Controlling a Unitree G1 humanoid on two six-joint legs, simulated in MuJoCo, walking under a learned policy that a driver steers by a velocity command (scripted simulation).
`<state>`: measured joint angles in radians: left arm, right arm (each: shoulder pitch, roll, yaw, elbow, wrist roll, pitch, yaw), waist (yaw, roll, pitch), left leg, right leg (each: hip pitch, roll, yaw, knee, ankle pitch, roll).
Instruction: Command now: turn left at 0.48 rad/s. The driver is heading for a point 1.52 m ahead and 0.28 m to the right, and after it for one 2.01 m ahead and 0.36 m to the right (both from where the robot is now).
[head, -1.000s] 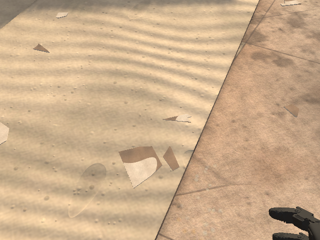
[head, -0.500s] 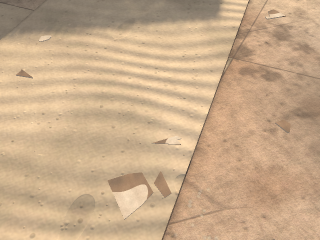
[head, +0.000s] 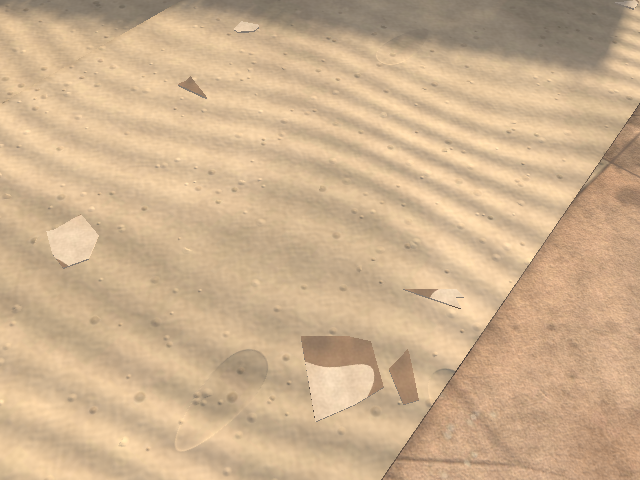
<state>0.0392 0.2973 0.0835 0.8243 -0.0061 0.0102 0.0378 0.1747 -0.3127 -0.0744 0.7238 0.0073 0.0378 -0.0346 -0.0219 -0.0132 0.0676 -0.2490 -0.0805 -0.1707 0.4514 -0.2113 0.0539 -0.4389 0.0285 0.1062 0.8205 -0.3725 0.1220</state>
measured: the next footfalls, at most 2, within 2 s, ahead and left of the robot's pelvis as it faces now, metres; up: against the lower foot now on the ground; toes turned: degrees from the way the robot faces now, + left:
right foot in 0.14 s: +0.06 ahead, -0.14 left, +0.00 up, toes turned +8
right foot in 0.80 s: +0.02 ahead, -0.19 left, +0.00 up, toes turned -17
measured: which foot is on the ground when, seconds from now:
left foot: down 0.00-0.80, up 0.82-1.00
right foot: up 0.00-0.12, down 0.14-0.50, up 0.52-0.78, down 0.80-1.00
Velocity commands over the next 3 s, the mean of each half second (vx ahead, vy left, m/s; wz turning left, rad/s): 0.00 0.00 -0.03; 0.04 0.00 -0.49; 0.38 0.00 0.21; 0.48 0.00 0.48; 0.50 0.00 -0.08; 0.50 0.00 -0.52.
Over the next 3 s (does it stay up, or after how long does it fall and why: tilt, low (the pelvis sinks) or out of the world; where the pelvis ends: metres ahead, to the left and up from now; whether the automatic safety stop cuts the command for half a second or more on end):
stays up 0.92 -0.19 0.04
